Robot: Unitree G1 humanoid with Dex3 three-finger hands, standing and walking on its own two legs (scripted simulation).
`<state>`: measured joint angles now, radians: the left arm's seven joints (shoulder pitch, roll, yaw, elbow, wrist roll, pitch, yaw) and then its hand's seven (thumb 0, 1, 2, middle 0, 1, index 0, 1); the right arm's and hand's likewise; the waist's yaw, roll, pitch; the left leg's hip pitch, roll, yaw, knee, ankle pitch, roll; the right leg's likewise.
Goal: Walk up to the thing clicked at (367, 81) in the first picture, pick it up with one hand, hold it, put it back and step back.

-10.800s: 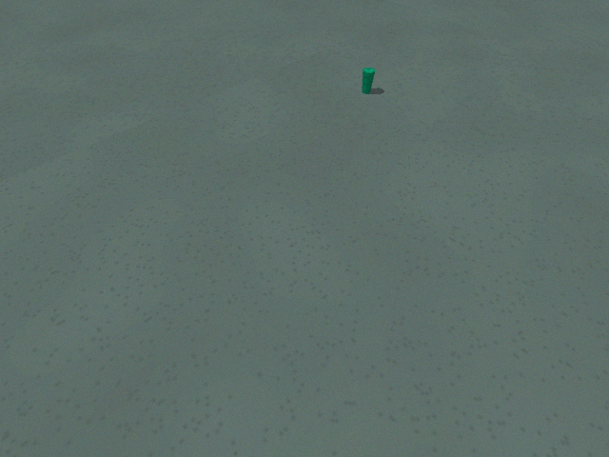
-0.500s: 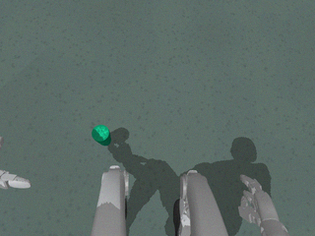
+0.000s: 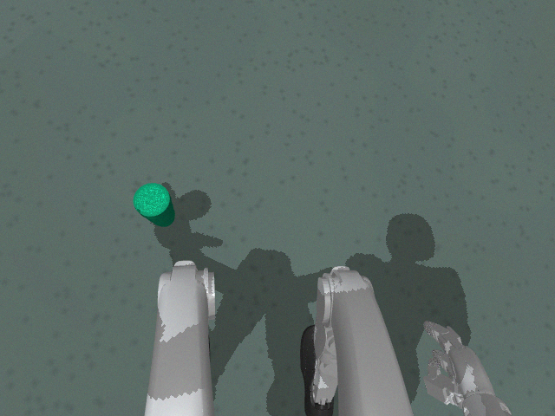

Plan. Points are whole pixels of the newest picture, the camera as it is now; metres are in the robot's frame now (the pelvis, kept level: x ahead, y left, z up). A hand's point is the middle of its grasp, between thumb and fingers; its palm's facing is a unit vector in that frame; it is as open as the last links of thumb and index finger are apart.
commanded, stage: go down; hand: left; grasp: from the side
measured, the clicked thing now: (158, 209) +0.46 +0.26 -0.38
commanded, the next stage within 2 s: approach in 1.04 s
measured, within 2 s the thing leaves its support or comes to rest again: neither
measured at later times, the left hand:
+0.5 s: hand out of the picture +0.35 +0.43 -0.05, palm faces +0.27 -0.95 -0.15, open 17.1 cm
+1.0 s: hand out of the picture +0.37 +0.43 -0.06, palm faces +0.27 -0.95 -0.12, open 17.1 cm
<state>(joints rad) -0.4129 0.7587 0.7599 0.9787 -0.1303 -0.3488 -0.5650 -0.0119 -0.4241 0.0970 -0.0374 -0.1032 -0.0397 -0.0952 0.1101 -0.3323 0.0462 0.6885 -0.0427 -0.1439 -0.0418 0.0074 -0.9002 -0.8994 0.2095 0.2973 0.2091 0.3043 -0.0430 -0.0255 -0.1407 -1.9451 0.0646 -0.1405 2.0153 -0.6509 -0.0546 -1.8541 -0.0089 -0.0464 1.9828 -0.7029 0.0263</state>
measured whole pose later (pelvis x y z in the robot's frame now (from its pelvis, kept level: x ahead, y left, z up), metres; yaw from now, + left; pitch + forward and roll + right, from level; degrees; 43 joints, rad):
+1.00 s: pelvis -0.01 +0.00 -0.07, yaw -2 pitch +32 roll -7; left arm -0.56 0.89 0.85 1.06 -0.16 -0.36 -0.66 -0.01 -0.44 0.10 -0.03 -0.08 -0.02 -0.08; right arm 0.10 -0.35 0.09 0.71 -0.06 -0.14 -0.01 0.01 -0.91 -0.90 0.21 0.30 0.21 0.30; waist -0.06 -0.04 -0.09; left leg -2.15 0.05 -0.18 2.25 -0.66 -0.05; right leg -2.05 0.00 -0.05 2.21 -0.72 0.04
